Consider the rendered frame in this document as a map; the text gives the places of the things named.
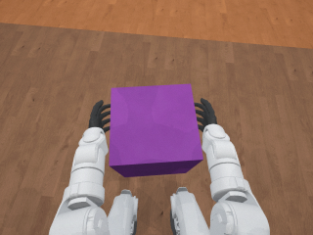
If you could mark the right robot forearm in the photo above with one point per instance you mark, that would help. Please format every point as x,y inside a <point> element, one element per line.
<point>227,180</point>

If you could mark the robot left upper arm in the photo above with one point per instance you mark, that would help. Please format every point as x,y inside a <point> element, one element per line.
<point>90,220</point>

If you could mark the right robot shin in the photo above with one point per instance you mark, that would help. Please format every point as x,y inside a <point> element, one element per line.
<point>176,223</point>

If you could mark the robot left thigh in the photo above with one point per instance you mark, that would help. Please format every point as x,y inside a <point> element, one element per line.
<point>122,214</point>

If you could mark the robot left hand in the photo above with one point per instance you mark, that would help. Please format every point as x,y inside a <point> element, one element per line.
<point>96,116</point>

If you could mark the robot right hand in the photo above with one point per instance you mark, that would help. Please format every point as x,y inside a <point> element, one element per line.
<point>207,113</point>

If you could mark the robot right upper arm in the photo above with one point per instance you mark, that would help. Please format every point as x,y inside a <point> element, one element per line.
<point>236,218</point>

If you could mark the left robot forearm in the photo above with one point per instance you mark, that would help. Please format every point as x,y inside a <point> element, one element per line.
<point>85,187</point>

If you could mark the carton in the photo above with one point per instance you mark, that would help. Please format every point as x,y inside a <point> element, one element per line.
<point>154,130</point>

